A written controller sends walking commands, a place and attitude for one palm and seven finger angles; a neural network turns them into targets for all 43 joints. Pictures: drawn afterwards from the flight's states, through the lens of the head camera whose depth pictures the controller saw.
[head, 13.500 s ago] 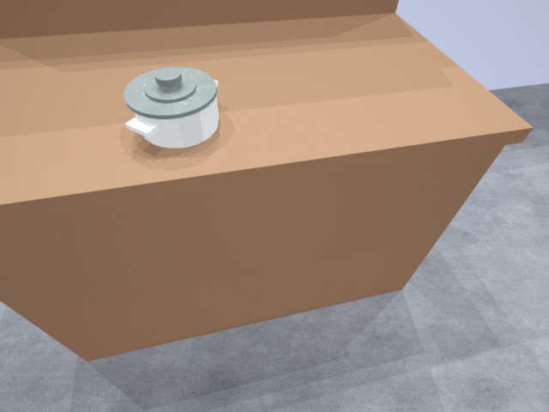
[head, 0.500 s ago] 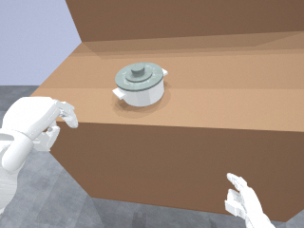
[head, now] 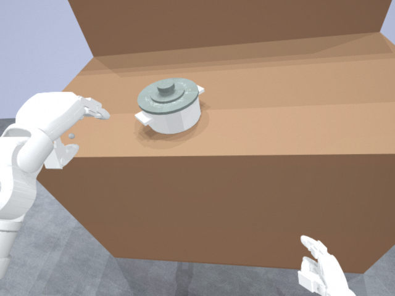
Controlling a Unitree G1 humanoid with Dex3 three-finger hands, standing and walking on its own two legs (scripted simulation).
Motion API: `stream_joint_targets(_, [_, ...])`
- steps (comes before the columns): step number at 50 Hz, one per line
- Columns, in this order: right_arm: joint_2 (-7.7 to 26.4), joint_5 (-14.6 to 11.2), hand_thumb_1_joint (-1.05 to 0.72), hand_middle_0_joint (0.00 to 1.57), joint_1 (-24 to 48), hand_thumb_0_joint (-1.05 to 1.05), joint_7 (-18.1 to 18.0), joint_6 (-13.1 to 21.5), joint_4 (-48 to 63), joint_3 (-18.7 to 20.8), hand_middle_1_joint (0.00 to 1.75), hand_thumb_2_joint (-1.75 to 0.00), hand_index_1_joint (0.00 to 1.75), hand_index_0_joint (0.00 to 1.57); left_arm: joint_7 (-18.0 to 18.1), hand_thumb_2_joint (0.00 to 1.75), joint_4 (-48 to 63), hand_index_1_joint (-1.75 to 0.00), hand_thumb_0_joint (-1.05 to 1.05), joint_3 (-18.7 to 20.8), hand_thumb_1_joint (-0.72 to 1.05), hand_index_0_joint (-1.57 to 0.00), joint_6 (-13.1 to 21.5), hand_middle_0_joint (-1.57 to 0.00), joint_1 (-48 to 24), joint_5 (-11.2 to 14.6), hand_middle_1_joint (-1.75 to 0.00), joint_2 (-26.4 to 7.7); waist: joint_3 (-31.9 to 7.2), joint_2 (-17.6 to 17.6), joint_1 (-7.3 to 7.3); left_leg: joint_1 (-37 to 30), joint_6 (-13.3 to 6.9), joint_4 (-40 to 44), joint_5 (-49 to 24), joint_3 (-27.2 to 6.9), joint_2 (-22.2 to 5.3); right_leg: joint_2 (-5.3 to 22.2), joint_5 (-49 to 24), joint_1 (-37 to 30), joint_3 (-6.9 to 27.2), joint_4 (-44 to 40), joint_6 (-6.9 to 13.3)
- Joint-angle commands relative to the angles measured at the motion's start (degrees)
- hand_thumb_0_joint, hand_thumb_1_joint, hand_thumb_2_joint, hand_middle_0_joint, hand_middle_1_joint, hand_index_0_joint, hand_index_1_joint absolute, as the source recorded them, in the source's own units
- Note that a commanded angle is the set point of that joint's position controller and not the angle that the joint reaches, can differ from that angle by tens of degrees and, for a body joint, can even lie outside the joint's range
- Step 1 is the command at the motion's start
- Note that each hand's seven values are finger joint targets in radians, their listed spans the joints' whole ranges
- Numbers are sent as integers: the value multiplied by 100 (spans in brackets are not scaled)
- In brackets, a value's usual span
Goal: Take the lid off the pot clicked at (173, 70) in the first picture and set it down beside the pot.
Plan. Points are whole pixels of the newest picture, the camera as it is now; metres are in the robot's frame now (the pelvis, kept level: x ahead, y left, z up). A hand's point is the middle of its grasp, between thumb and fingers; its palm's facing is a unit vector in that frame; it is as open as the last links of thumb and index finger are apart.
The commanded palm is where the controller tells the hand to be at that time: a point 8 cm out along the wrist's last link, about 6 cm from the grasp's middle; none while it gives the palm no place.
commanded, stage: move the open hand above the knob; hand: left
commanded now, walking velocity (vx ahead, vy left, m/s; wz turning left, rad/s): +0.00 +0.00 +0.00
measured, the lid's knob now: (165, 86) +0.58 +0.14 +0.16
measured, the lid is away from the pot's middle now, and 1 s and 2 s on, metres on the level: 0.00 0.00 0.00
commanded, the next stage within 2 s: none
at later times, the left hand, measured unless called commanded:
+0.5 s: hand (103, 110) +0.38 +0.21 +0.23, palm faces -0.06 +0.02 -1.00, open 9.9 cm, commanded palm +0.35 +0.21 +0.29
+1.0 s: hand (130, 94) +0.44 +0.17 +0.23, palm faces -0.09 +0.00 -1.00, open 9.9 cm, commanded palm +0.42 +0.18 +0.29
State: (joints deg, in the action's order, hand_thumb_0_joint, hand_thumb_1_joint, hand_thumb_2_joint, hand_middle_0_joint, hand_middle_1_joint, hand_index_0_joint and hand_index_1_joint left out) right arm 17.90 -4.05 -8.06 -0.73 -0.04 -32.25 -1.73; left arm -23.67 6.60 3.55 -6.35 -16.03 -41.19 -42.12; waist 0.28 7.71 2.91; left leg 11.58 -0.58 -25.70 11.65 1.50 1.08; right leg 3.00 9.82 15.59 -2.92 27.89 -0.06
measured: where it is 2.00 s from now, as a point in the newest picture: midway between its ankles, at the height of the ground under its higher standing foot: outside the picture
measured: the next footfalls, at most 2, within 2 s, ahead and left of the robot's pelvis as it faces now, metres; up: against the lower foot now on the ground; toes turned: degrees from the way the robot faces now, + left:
none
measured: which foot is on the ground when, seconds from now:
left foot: down 0.00-1.00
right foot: down 0.00-1.00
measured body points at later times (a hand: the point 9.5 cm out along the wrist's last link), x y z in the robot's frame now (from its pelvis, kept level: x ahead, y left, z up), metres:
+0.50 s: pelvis +0.02 -0.01 +0.00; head +0.02 -0.07 +0.45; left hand +0.38 +0.21 +0.28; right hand +0.23 -0.23 -0.10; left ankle +0.03 +0.12 -0.74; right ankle +0.06 -0.12 -0.74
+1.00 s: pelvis +0.03 +0.01 +0.00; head +0.04 -0.04 +0.45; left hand +0.44 +0.17 +0.28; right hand +0.23 -0.22 -0.11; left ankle +0.03 +0.12 -0.74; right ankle +0.06 -0.12 -0.74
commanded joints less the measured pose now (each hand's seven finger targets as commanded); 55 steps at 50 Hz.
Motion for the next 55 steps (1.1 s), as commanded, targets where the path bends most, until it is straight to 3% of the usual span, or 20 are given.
stream_joint_targets(1, [472,-13,-90,20,1105,0,12,355,1054,143,30,-90,30,20,199,174,638,-8,0,830,-40,-89,-1,-89,-2195,-99,-8,-1496,-1158,-559,60,213,-133,560,147,-149,110,-171,789,-648,52,-527,17])
stream_joint_targets(5, [512,-17,-90,20,1087,0,18,379,1091,172,30,-90,30,20,218,174,728,-8,0,1207,-40,-89,-18,-89,-2011,-130,-8,-1822,-1571,-457,91,67,-173,304,-322,-114,174,-202,248,-874,115,-384,44])
stream_joint_targets(6, [447,16,-90,20,1128,0,9,328,1056,104,30,-90,30,20,163,174,621,-8,0,973,-40,-89,-50,-89,-2489,-207,-8,-1765,-1553,-519,80,211,-149,423,-228,-105,172,-140,372,-944,99,-395,17])
stream_joint_targets(9, [518,-29,-90,20,971,0,-61,267,901,141,30,-90,30,20,151,174,-251,-8,0,683,-40,-89,-124,-89,-2868,-236,-8,-1518,-918,-762,-53,342,-166,462,187,-100,132,-166,793,-486,70,-567,-10])
stream_joint_targets(15, [437,-62,-90,20,1113,0,-2,383,1033,155,30,-90,30,20,125,174,363,-8,0,224,-40,-89,-91,-89,-3367,-202,-8,-1068,-1838,-383,-92,-216,-219,201,-506,-151,255,-174,-91,-822,101,-322,67])
stream_joint_targets(16, [398,-8,-90,20,1060,0,8,330,979,109,30,-90,30,20,77,174,359,-8,0,349,-40,-89,-153,-89,-3592,-333,-8,-1397,-2061,-367,-6,-150,-201,327,-645,-127,249,-128,-193,-1090,103,-313,56])
stream_joint_targets(19, [495,2,-90,20,953,0,-23,161,801,106,30,-90,30,20,77,174,-633,-8,0,591,-40,-89,-342,-89,-3616,-477,-8,-1647,-1419,-811,-27,253,-186,380,-518,-106,191,-114,-165,-900,78,-362,49])
stream_joint_targets(22, [460,-33,-90,20,998,0,7,80,849,106,30,-90,30,20,11,174,-787,-8,0,234,-40,-89,-353,-89,-3930,-473,-8,-1264,-1404,-896,-54,226,-185,396,-542,-83,191,-107,-193,-878,54,-360,56])
stream_joint_targets(25, [450,-76,-90,20,1113,0,105,143,1039,150,30,-90,30,20,-21,174,-220,-8,0,29,-40,-89,-315,-89,-3675,-293,-8,-851,-2046,-581,-48,-143,-228,169,-1029,-103,277,-121,-840,-1102,80,-183,107])
stream_joint_targets(26, [374,-28,-90,20,1133,0,129,96,1030,112,30,-90,30,20,-93,174,-57,-8,0,26,-40,-89,-379,-89,-3809,-366,-8,-993,-2354,-570,26,-159,-221,255,-1193,-83,279,-85,-987,-1375,102,-134,88])
stream_joint_targets(29, [467,-46,-90,20,1051,0,108,-53,916,121,30,-90,30,20,-128,174,-558,-8,0,67,-40,-89,-552,-89,-3979,-475,-8,-1092,-1727,-978,-77,93,-222,301,-976,-55,219,-99,-863,-1056,64,-227,57])
stream_joint_targets(31, [442,-57,-90,20,1019,0,109,-46,914,88,30,-90,30,20,-102,174,-571,-8,0,-7,-40,-89,-552,-89,-4491,-536,-8,-1143,-1765,-867,-109,34,-206,345,-932,-99,219,-121,-697,-998,40,-232,79])
stream_joint_targets(32, [428,-78,-90,20,1034,0,88,-58,881,103,30,-90,30,20,-105,174,-762,-8,0,-227,-40,-89,-585,-89,-4627,-527,-8,-865,-1589,-921,-153,5,-211,352,-869,-123,204,-130,-587,-828,2,-234,90])
stream_joint_targets(36, [388,-39,-90,20,977,0,100,-18,883,101,30,-90,30,20,-67,174,-641,-8,0,-145,-40,-89,-619,-89,-4954,-573,-8,-1027,-2241,-634,-89,-237,-213,307,-1186,-153,257,-130,-860,-1125,49,-128,128])
stream_joint_targets(43, [413,-92,-90,20,896,0,127,-148,784,137,30,-90,30,20,-91,174,-1312,-8,0,-798,-40,-89,-804,-89,-5245,-628,-8,-272,-1826,-881,-236,-176,-205,334,-1029,-157,202,-150,-684,-730,-39,-193,140])
stream_joint_targets(45, [451,-123,-90,20,867,0,151,-96,812,173,30,-90,30,20,-41,174,-1106,-8,0,-980,-40,-89,-754,-89,-5615,-583,-8,-59,-1979,-663,-345,-442,-219,210,-1263,-238,217,-192,-798,-590,-55,-148,204])
stream_joint_targets(46, [355,-78,-90,20,849,0,160,-75,821,132,30,-90,30,20,-45,174,-856,-8,0,-855,-40,-89,-778,-89,-5958,-710,-8,-329,-2408,-528,-234,-563,-204,317,-1433,-264,204,-184,-866,-878,-21,-114,191])
stream_joint_targets(50, [485,-57,-90,20,668,0,150,-106,648,185,30,-90,30,20,71,174,-1452,-8,0,-561,-40,-89,-878,-89,-6030,-708,-8,-537,-2262,-657,-285,-506,-194,222,-1645,-304,183,-199,-1078,-814,-26,-109,234])
stream_joint_targets(53, [437,-57,-90,20,595,0,135,-197,544,131,30,-90,30,20,54,174,-2202,-8,0,-800,-40,-89,-1028,-89,-6104,-836,-8,-285,-1850,-1084,-274,-161,-166,417,-1286,-225,133,-186,-854,-738,-87,-172,197])
stream_joint_targets(55, [511,-78,-90,20,589,0,147,-229,573,172,30,-90,30,20,89,174,-2369,-8,0,-928,-40,-89,-1005,-89,-5906,-753,-8,-38,-1861,-1001,-298,-196,-185,330,-1368,-219,158,-167,-941,-691,-74,-162,226])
